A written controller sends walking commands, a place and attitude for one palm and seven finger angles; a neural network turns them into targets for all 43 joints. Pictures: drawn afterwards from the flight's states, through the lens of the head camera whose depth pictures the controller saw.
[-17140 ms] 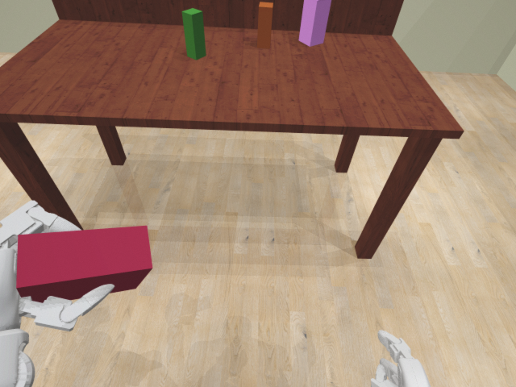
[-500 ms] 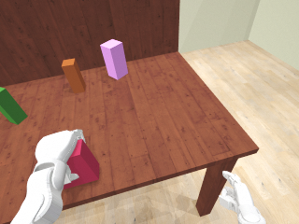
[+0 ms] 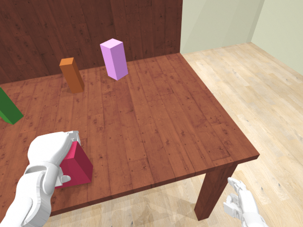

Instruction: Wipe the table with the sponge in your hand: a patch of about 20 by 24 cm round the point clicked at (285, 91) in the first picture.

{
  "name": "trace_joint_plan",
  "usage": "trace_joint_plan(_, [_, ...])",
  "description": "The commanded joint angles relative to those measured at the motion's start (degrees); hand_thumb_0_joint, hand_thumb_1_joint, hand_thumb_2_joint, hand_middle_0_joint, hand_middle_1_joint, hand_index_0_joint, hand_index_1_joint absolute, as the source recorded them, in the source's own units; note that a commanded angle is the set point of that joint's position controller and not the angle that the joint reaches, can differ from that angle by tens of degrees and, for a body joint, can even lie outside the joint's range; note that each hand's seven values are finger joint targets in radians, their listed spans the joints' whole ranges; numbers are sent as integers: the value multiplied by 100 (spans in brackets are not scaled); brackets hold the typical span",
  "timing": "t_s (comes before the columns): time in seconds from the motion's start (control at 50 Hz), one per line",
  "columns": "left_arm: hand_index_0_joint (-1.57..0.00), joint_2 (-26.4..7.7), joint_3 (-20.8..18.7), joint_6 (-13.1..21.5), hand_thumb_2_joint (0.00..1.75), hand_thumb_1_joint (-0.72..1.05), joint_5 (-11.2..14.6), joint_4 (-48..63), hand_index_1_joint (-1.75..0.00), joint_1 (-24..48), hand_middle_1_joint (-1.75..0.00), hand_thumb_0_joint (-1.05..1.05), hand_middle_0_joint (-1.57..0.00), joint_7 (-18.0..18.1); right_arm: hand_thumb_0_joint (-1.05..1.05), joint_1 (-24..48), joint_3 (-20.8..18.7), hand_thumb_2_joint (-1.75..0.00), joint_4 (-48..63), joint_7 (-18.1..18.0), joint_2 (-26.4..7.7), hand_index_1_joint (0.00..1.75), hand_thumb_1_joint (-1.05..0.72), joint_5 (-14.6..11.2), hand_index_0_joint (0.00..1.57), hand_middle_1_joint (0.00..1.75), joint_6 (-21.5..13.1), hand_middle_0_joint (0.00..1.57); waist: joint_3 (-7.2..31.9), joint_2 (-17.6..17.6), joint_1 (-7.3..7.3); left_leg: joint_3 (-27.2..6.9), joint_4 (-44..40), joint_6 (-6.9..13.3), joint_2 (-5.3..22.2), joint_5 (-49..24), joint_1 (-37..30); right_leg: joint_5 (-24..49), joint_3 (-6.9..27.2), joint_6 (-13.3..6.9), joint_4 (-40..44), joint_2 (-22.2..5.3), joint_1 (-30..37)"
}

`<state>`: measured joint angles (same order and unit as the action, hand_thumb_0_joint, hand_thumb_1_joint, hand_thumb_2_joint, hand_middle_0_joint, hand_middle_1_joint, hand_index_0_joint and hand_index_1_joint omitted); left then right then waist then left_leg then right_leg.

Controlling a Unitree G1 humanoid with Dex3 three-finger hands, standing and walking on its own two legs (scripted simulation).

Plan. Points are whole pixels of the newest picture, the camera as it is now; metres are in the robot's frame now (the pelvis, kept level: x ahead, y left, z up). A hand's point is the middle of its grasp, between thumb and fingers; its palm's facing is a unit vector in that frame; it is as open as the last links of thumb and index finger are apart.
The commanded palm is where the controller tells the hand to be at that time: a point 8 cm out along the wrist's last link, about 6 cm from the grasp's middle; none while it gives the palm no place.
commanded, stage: move the sponge above the wiping area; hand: left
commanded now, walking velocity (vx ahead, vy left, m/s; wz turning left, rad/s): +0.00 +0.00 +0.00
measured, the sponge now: (68, 170) +0.22 +0.28 +0.03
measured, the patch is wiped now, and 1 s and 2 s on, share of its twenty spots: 0.00 0.00 0.00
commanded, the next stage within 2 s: none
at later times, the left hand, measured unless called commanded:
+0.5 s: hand (58, 153) +0.23 +0.29 +0.09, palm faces +0.04 -0.05 -1.00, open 9.3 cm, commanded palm +0.20 +0.29 +0.16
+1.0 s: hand (48, 147) +0.23 +0.31 +0.12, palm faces +0.13 -0.04 -0.99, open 9.3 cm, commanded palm +0.19 +0.29 +0.16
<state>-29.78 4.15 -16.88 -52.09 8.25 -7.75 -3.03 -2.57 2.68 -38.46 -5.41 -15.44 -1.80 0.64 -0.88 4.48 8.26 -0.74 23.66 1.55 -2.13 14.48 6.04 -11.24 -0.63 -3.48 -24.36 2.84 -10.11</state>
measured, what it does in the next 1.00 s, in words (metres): stands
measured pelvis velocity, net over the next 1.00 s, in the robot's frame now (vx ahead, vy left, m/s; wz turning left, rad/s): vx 0.00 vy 0.00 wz -0.01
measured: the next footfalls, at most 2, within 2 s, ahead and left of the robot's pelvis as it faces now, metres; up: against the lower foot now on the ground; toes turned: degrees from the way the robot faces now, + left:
none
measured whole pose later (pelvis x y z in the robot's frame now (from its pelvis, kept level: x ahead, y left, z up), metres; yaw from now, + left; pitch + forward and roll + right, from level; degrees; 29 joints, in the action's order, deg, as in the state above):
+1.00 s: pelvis +0.00 +0.00 +0.00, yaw -1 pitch -4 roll +0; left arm -29.8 1.6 -22.5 -51.4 9.0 -6.0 2.7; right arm -1.4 3.0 -40.0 -3.5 -14.1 -2.9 2.0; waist 0.2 5.0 8.3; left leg -0.2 22.3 1.7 -2.2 13.8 4.5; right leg -10.3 0.1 -3.1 -22.9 2.8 -8.7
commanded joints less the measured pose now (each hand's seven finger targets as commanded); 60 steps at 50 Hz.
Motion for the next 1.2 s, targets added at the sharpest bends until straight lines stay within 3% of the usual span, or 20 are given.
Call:
trace_joint_plan(0.0, [-120, -1574, -1427, 195, 130, 10, -285, 985, -160, 1964, -160, 0, -120, 806, 0, 1095, -258, -90, 830, -66, -458, 30, -90, 18, 20, 30, -421, 20, 1075, 274, -96, -550, -249, -5, 49, -1389, -54, 521, 967, -245, 563, -236, 354])
trace_joint_plan(0.04, [-120, -1577, -1483, -105, 130, 10, -170, 888, -160, 1965, -160, 0, -120, 878, 0, 1381, -234, -90, 832, -29, -478, 30, -90, -63, 20, 30, -407, 20, 976, 410, -40, -554, -320, -14, 21, -1290, -24, 452, 1086, -283, 592, -228, 380])
trace_joint_plan(0.06, [-120, -1209, -1174, -251, 130, 10, -79, 801, -160, 1914, -160, 0, -120, 845, 0, 1345, -240, -90, 854, -9, -460, 30, -90, -74, 20, 30, -395, 20, 1094, 347, -98, -463, -342, -13, 42, -1319, 74, 549, 828, -209, 514, -291, 518])
trace_joint_plan(0.14, [-120, -1050, -965, -863, 130, 10, 89, 596, -160, 1209, -160, 0, -120, 516, 0, 1661, -204, -90, 928, 70, -541, 30, -90, -146, 20, 30, -306, 20, 995, -182, -54, -495, -360, -5, 12, -1417, 204, 833, 860, -165, 434, -281, 643])
trace_joint_plan(0.16, [-120, -673, -606, -940, 130, 10, 148, 727, -160, 979, -160, 0, -120, 373, 0, 1534, -208, -90, 1006, 104, -519, 30, -90, -131, 20, 30, -280, 20, 1180, -261, -100, -415, -343, 32, 38, -1471, 250, 977, 634, -91, 351, -335, 806])
trace_joint_plan(0.2, [-120, -831, -566, -1017, 130, 10, 104, 782, -160, 922, -160, 0, -120, 145, 0, 1502, -174, -90, 1034, 135, -558, 30, -90, -134, 20, 30, -209, 20, 1060, -486, -135, -472, -356, 47, 26, -1415, 315, 1021, 663, -52, 357, -345, 763])
trace_joint_plan(0.26, [-120, -857, -514, -846, 130, 10, -52, 1144, -160, 1199, -160, 0, -120, 2, 0, 1444, -132, -90, 1133, 150, -503, 30, -90, -96, 20, 30, -191, 20, 1117, -555, -172, -457, -331, 117, 45, -1322, 258, 771, 608, -60, 329, -292, 659])
trace_joint_plan(0.34, [-120, -1871, -1446, -217, 130, 10, -324, 1730, -160, 1633, -160, 0, -120, 338, 0, 1402, -152, -90, 1095, 65, -481, 30, -90, 32, 20, 30, -279, 20, 1356, -143, 36, -603, -303, 131, 31, -1279, 13, 557, 1017, -183, 378, -203, 718])
trace_joint_plan(0.36, [-120, -1595, -1284, -102, 130, 10, -386, 1736, -160, 1757, -160, 0, -120, 453, 0, 1292, -152, -90, 1111, 36, -389, 30, -90, 54, 20, 30, -314, 20, 1499, -59, 6, -519, -267, 128, 14, -1446, -14, 653, 839, -175, 326, -245, 804])
trace_joint_plan(0.44, [-120, -1728, -1508, -125, 130, 10, -399, 1429, -160, 1984, -160, 0, -120, 854, 0, 1384, -204, -90, 934, 30, -451, 30, -90, -11, 20, 30, -349, 20, 1113, 514, 10, -629, -359, 1, 29, -1365, -100, 461, 1119, -320, 534, -156, 488])
trace_joint_plan(0.56, [-120, -704, -638, -866, 130, 10, 101, 756, -160, 1383, -160, 0, -120, 536, 0, 1552, -193, -90, 919, 95, -479, 30, -90, -143, 20, 30, -287, 20, 894, -113, -154, -471, -449, 1, 55, -1162, 196, 507, 686, -126, 529, -279, 541])
trace_joint_plan(0.64, [-120, -804, -478, -1090, 130, 10, 25, 945, -160, 1124, -160, 0, -120, 103, 0, 1702, -131, -90, 1053, 141, -520, 30, -90, -160, 20, 30, -217, 20, 855, -351, -149, -527, -447, 58, 41, -1118, 261, 533, 811, -127, 473, -245, 550])
trace_joint_plan(0.7, [-120, -958, -504, -786, 130, 10, -155, 1264, -160, 1388, -160, 0, -120, -10, 0, 1439, -126, -90, 1089, 146, -513, 30, -90, -69, 20, 30, -190, 20, 1177, -363, -147, -511, -406, 101, 41, -1278, 197, 670, 624, -81, 376, -288, 704])
trace_joint_plan(0.76, [-120, -1356, -983, -306, 130, 10, -350, 1851, -160, 1646, -160, 0, -120, 262, 0, 1362, -133, -90, 1157, 107, -397, 30, -90, 29, 20, 30, -282, 20, 1525, -129, 0, -565, -360, 124, 55, -1424, 25, 642, 724, -153, 280, -223, 872])
trace_joint_plan(0.84, [-120, -1866, -1693, -113, 130, 10, -410, 1673, -160, 1466, -160, 0, -120, 765, 0, 1356, -204, -90, 966, 103, -450, 30, -90, 48, 20, 30, -293, 20, 1243, 252, 125, -688, -394, 28, 67, -1466, -46, 624, 1113, -301, 457, -140, 746])
trace_joint_plan(0.86, [-120, -1456, -1411, -193, 130, 10, -380, 1503, -160, 1563, -160, 0, -120, 841, 0, 1317, -202, -90, 950, 116, -377, 30, -90, 22, 20, 30, -276, 20, 1243, 221, 45, -568, -389, -3, 80, -1511, 27, 634, 931, -267, 425, -191, 742])
trace_joint_plan(0.92, [-120, -1275, -1266, -621, 130, 10, -76, 933, -160, 1446, -160, 0, -120, 875, 0, 1456, -230, -90, 863, 142, -483, 30, -90, -81, 20, 30, -200, 20, 772, 44, -7, -509, -428, -48, 62, -1213, 157, 452, 934, -203, 608, -247, 509])
trace_joint_plan(1.04, [-120, -545, -209, -1164, 130, 10, 97, 1006, -160, 1404, -160, 0, -120, 133, 0, 1785, -116, -90, 1052, 122, -489, 30, -90, -214, 20, 30, -209, 20, 802, -113, -233, -506, -465, 63, 16, -962, 187, 356, 790, -118, 549, -236, 430])
trace_joint_plan(1.1, [-120, -734, -191, -828, 130, 10, -53, 1170, -160, 1529, -160, 0, -120, -91, 0, 1426, -119, -90, 1068, 118, -512, 30, -90, -112, 20, 30, -249, 20, 1078, -291, -252, -522, -432, 141, 33, -989, 171, 406, 604, -59, 468, -271, 555])
trace_joint_plan(1.18, [-120, -1403, -920, -98, 130, 10, -427, 1770, -160, 1768, -160, 0, -120, 246, 0, 1261, -153, -90, 1089, 72, -397, 30, -90, 51, 20, 30, -366, 20, 1517, -125, -11, -604, -366, 117, 60, -1327, -29, 503, 756, -152, 341, -200, 785])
